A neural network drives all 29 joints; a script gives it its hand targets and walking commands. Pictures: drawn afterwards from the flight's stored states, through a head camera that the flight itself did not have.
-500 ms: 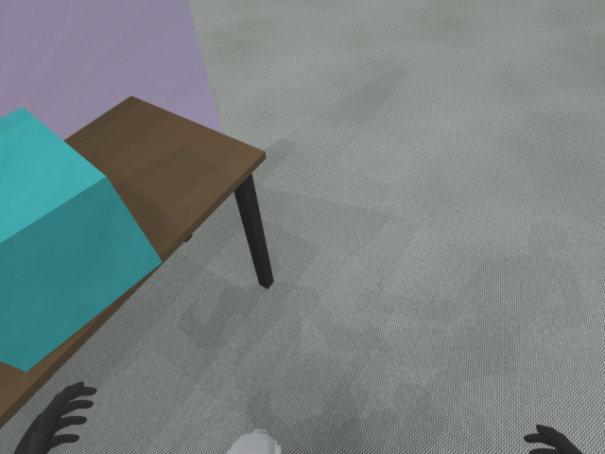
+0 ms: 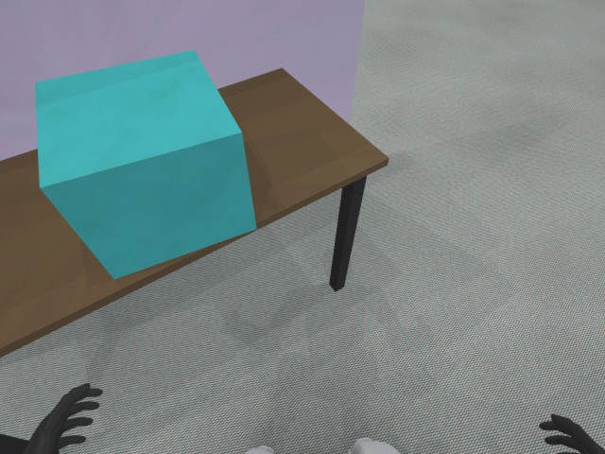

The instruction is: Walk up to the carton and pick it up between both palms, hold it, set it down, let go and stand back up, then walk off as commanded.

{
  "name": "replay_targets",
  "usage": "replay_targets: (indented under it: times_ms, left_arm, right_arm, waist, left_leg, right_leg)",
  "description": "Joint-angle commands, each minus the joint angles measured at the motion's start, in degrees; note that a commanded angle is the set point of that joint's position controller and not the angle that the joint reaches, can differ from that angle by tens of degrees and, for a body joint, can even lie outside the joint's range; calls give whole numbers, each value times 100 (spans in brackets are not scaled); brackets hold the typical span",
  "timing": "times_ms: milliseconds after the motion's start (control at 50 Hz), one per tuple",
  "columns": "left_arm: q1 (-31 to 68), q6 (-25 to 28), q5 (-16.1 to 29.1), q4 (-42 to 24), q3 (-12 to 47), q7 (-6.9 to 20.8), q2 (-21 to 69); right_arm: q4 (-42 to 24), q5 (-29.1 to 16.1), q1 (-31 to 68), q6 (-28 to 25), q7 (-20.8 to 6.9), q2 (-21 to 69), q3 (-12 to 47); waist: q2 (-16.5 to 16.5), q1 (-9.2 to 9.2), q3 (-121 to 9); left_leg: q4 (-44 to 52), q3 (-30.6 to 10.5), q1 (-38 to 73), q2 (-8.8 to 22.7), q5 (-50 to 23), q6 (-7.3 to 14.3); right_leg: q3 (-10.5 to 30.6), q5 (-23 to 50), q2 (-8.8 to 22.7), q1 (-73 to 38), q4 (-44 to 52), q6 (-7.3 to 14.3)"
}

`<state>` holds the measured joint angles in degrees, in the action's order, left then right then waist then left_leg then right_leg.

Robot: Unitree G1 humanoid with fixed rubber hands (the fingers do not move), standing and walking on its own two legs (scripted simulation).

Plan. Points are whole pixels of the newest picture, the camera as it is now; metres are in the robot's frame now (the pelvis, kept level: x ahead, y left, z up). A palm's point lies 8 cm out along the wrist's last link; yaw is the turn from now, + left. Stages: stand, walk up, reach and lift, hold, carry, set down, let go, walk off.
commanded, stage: walk up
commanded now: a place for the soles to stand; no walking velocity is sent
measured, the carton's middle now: (155, 162) +0.61 +0.26 +0.01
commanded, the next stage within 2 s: none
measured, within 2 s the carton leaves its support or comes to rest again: neither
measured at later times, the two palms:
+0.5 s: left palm out of the picture -0.02 +0.35 -0.07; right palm (530, 393) +0.20 -0.29 -0.04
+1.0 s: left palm out of the picture -0.11 +0.33 -0.07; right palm (461, 349) +0.27 -0.23 -0.06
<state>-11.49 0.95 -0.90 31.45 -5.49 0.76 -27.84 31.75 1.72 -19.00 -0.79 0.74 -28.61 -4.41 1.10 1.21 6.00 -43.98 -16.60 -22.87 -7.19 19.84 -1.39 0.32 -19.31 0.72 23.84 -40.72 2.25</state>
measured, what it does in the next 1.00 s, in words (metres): steps on the spot, turning left: left foot, then right foot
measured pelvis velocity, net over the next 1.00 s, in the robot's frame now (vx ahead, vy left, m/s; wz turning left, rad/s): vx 0.00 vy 0.00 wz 0.57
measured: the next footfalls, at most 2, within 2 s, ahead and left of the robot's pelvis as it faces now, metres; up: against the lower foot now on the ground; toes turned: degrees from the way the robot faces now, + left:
left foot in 0.32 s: +0.01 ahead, +0.12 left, +0.00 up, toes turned +30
right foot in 0.62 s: +0.14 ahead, -0.10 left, +0.00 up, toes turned +30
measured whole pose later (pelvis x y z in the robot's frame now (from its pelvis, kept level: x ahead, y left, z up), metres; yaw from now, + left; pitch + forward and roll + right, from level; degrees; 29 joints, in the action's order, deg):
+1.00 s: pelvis +0.00 +0.00 +0.01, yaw +33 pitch -1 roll +0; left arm -16.2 0.4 0.0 42.4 -3.8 0.7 -26.8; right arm 44.7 1.4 -13.9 -3.7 1.2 -26.4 -2.2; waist 0.6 -0.8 4.1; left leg -39.3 -2.3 -19.9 -3.0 18.3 1.8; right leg -1.7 -26.8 4.0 21.6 -46.1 1.1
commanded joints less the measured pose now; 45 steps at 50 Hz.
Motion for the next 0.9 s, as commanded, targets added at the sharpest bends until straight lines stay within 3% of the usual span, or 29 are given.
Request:
replay_targets:
  times_ms: [0, 20, 40, 80, 140, 220, 260, 280, 300, 320, 340, 360, 380, 440, 500, 560, 580, 600, 620, 640, 660, 680, 720, 780, 800, 820, 840, 860, 880]
  left_arm:
    - [-323, 125, -126, -306, -512, -56, -1603]
    - [-75, 130, -122, -408, -480, -30, -1489]
    - [-115, 137, -116, -335, -460, -27, -1387]
    - [1, 154, -96, -235, -416, -38, -1204]
    - [-248, 137, -179, -176, -536, 22, -1368]
    - [-375, 60, -148, -149, -477, 114, -1364]
    - [-251, -29, -125, -173, -423, 167, -1424]
    - [-431, -75, -102, -90, -332, 172, -1203]
    - [-692, -118, -76, -76, -198, 172, -861]
    - [-688, -133, -1, -195, -113, 158, -546]
    - [-246, -135, 22, -319, -152, 77, -877]
    - [48, -93, -24, -261, -224, 24, -1158]
    - [-154, -54, 14, -91, -181, 42, -1093]
    - [-851, -18, 25, 276, -168, 11, -963]
    - [-680, -39, 40, 106, -204, 9, -793]
    - [-1064, 32, -22, 266, -234, -22, -716]
    - [-1231, 85, -133, 307, -318, -61, -964]
    - [-1258, 128, -187, 255, -390, -69, -1331]
    - [-796, 139, -104, 180, -435, -47, -1601]
    - [-419, 120, -86, 163, -452, -12, -1558]
    - [-232, 123, -76, 87, -410, 13, -1375]
    - [-266, 130, -88, 204, -323, -7, -1187]
    - [-229, 99, -156, 262, -354, 25, -1293]
    - [-510, 3, -71, 414, -199, 76, -1042]
    - [-619, -22, -57, 451, -117, 79, -820]
    - [-590, -46, -3, 405, -21, 55, -556]
    - [-405, -84, 101, 397, 8, 52, -439]
    - [-269, -89, 33, 456, -90, -4, -875]
    - [-359, -68, 99, 545, -48, -2, -898]
  right_arm:
    - [-347, 83, -165, 28, 134, -889, -248]
    - [-195, 83, -75, 16, 106, -1078, -264]
    - [-164, 53, 76, 5, 3, -1069, -299]
    - [82, -46, -404, 8, -192, -927, -305]
    - [184, -60, -253, 32, -356, -815, -275]
    - [277, -54, 210, -39, -302, -639, -274]
    - [554, -74, -379, -95, -214, -661, -337]
    - [665, -75, -545, -147, -142, -676, -348]
    - [657, -23, -455, -191, -92, -843, -394]
    - [542, 83, -339, -228, -35, -1283, -469]
    - [433, 68, -333, -225, -7, -1783, -544]
    - [558, -2, -448, -236, -3, -1675, -532]
    - [488, -51, -183, -276, 57, -1251, -419]
    - [473, -149, -39, -329, 144, -958, -251]
    - [371, -50, -17, -269, 150, -1085, -261]
    - [294, -76, 241, -183, 168, -986, -161]
    - [290, -104, 249, -164, 166, -647, -70]
    - [198, -123, 198, -163, 179, -447, -8]
    - [287, -64, 64, -131, 259, -750, -143]
    - [483, -63, 168, -131, 251, -1022, -214]
    - [614, -103, 101, -147, 160, -1118, -210]
    - [685, -111, 99, -173, 80, -900, -177]
    - [860, -136, -172, -199, -56, -724, -139]
    - [982, -51, -71, -261, -68, -490, -134]
    - [1034, 3, -65, -293, -25, -515, -158]
    - [964, 57, 3, -328, 8, -695, -190]
    - [911, 106, 215, -348, 45, -1176, -223]
    - [946, 39, 294, -336, 60, -1362, -275]
    - [939, -9, 429, -353, 65, -1171, -203]
  waist:
    - [853, -347, -1018]
    - [694, -365, -690]
    - [530, -385, -351]
    - [846, -118, -191]
    - [1419, -342, -276]
    - [1004, -469, -417]
    - [988, -126, -836]
    - [619, -47, -899]
    - [-236, -8, -734]
    - [-1344, -46, -423]
    - [-1492, 136, -178]
    - [-1042, 233, 125]
    - [-440, 63, 30]
    - [-786, -201, -544]
    - [-1066, -114, -501]
    - [-888, -481, -846]
    - [-227, -596, -878]
    - [805, -595, -817]
    - [1013, -456, -698]
    - [858, -298, -217]
    - [527, -221, 14]
    - [631, -267, 115]
    - [1381, -178, -57]
    - [471, -182, -578]
    - [302, -107, -711]
    - [-483, -102, -656]
    - [-1084, -69, -409]
    - [-873, 14, -192]
    - [-394, -97, -143]
  left_leg:
    - [-2384, 761, -1602, 257, 1598, 160]
    - [-2841, 926, -1507, 315, 1400, 185]
    - [-2836, 924, -1262, 469, 867, 177]
    - [-2503, 1134, -1103, 590, 12, 116]
    - [-1037, 1580, -904, 640, 465, -23]
    - [413, 1883, 96, 502, 366, 81]
    - [1100, 2186, 1033, 354, -140, 169]
    - [1561, 2052, 1416, 297, -49, 205]
    - [1812, 1466, 1814, 405, 140, 329]
    - [2553, -958, 1825, 1653, 826, 781]
    - [2699, -2356, 1028, 2461, 1194, 1641]
    - [2626, -2320, 703, 2517, 770, 1865]
    - [2039, -1330, 992, 2077, -697, 1576]
    - [1241, -194, 614, 1557, -3354, 1345]
    - [994, -196, 202, 1476, -3097, 1430]
    - [290, -84, -303, 1083, -2435, 1084]
    - [-414, 105, -810, 668, -1644, 727]
    - [-1351, 812, -1449, 36, -45, 466]
    - [-2148, 1098, -1183, 183, 1671, 305]
    - [-2272, 901, -955, 512, 1553, 305]
    - [-1858, 1038, -693, 546, 1077, 297]
    - [-1397, 1296, -741, 494, 921, 306]
    - [-230, 1638, -130, 597, 773, 332]
    - [1232, 1950, 1192, 324, -95, 344]
    - [1504, 1680, 1591, 356, -200, 403]
    - [2004, 249, 1678, 993, 656, 670]
    - [2550, -1724, 1118, 2078, 1347, 1163]
    - [2544, -1804, 241, 2472, 1321, 1678]
    - [2178, -1300, 379, 2215, 155, 1640]
  right_leg:
    - [3086, -140, 3008, -1477, 2045, 1260]
    - [2815, -304, 2784, -800, 2057, 1551]
    - [2171, -361, 2345, -377, 2099, 1378]
    - [845, -936, 1510, -202, 2150, 875]
    - [412, -1313, 1412, -668, 2094, 801]
    - [136, -627, 1596, -523, 1820, 840]
    - [-153, -577, 1675, -440, 1162, 655]
    - [-553, -308, 1510, -360, 367, 453]
    - [-698, -772, 1210, 311, -286, 282]
    - [-848, -1411, 622, 1428, -1490, -69]
    - [-217, -1728, 391, 1783, -1826, -171]
    - [158, -1427, 649, 1675, -2102, -194]
    - [231, -1017, 727, 1522, -1959, -183]
    - [-63, -474, 565, 473, -1727, -214]
    - [-259, -690, 314, -27, -1027, -114]
    - [-322, 32, 39, -1240, 454, 125]
    - [516, -32, 567, -1639, 1029, 366]
    - [1858, -476, 1698, -1750, 1868, 686]
    - [2941, -1182, 2758, -753, 2409, 1359]
    - [2937, -1668, 2753, -46, 2479, 1448]
    - [1944, -1587, 2169, 67, 2302, 1243]
    - [1220, -1036, 1690, -47, 2091, 1080]
    - [608, -728, 1416, -67, 1801, 845]
    - [100, -309, 1127, -141, 918, 579]
    - [-123, -463, 997, 126, 436, 455]
    - [-210, -584, 829, 548, -253, 175]
    - [-295, -1187, 285, 1050, -847, -141]
    - [93, -1449, 516, 615, -1299, -129]
    - [288, -1278, 570, 496, -1234, -118]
